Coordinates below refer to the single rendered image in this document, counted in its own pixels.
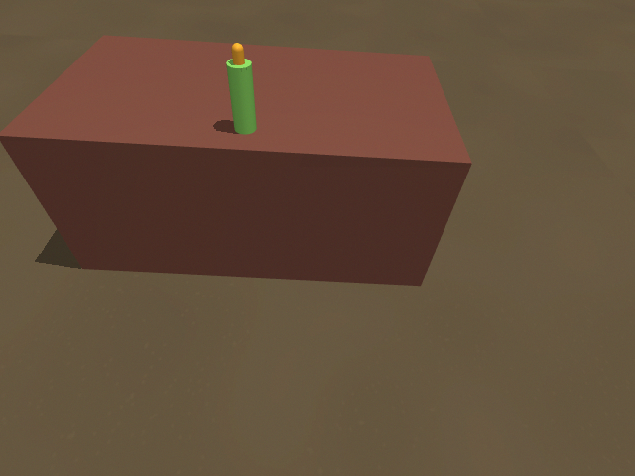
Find bottle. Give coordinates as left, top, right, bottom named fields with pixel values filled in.
left=226, top=43, right=257, bottom=134

